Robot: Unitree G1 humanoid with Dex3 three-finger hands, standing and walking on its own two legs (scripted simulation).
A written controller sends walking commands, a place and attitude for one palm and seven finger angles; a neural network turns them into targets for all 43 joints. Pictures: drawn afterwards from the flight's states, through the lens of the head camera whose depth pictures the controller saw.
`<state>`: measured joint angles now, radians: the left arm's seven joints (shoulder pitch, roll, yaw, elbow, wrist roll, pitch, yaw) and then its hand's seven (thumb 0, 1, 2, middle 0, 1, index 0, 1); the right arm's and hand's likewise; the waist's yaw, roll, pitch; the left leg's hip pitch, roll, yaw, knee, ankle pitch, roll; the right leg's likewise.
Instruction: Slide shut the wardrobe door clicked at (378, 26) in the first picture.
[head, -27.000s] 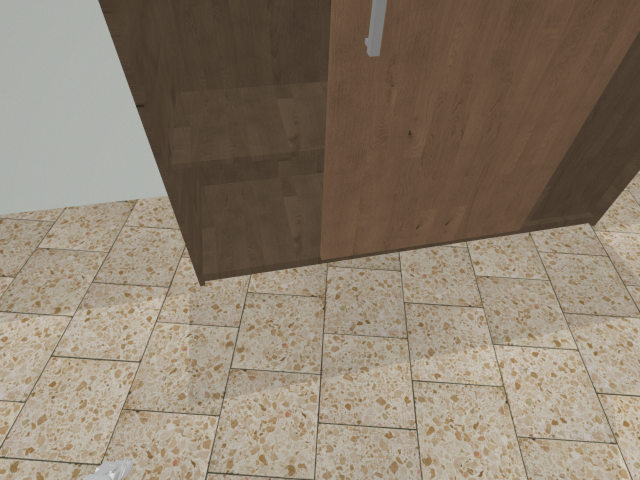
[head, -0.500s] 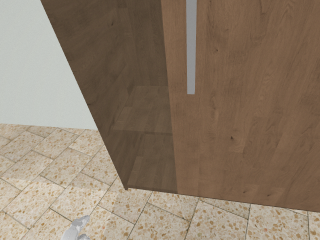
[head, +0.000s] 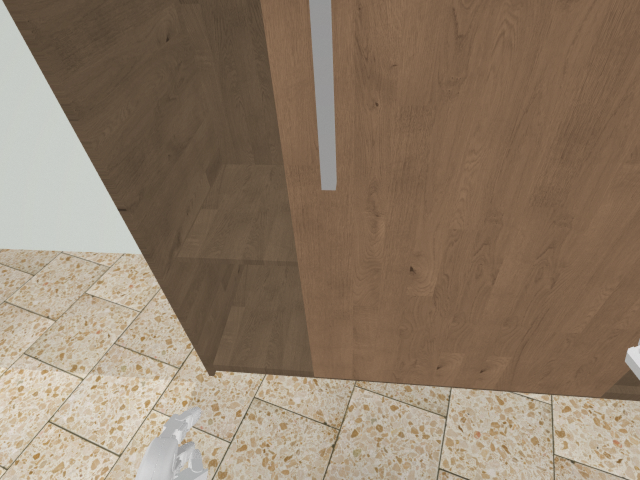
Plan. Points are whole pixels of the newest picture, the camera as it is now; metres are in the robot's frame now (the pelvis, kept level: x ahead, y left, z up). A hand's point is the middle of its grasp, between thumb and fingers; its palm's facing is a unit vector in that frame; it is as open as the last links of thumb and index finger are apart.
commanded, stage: stop stepping back and stand still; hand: right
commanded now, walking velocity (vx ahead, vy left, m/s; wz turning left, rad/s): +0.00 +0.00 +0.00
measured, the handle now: (326, 86) +0.57 +0.01 +0.25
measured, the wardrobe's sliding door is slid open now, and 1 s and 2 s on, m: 0.35 0.35 0.35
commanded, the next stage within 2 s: let the arm hang, fingers relaxed in 1.02 s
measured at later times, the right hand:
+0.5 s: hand out of the picture +0.24 -0.34 +0.15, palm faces +0.46 +0.82 -0.34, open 7.5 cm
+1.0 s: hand out of the picture +0.27 -0.34 +0.15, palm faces +0.37 +0.82 -0.44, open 7.5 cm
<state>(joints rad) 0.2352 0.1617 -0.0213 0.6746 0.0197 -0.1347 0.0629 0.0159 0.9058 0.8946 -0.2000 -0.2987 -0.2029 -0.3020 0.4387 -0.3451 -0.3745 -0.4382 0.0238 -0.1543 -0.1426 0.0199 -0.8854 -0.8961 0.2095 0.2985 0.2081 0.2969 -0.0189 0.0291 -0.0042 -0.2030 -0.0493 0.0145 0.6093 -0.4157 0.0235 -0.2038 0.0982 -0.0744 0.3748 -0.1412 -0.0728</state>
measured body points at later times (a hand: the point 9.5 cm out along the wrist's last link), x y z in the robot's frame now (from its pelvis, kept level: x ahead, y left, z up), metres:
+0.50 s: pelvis +0.02 -0.07 -0.02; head +0.04 -0.11 +0.43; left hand +0.21 +0.16 -0.08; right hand +0.21 -0.38 +0.17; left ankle -0.01 +0.08 -0.72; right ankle +0.05 -0.15 -0.74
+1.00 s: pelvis +0.06 -0.08 +0.00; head +0.07 -0.10 +0.45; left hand +0.22 +0.16 -0.08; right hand +0.25 -0.38 +0.17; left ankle +0.03 +0.03 -0.74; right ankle +0.05 -0.15 -0.74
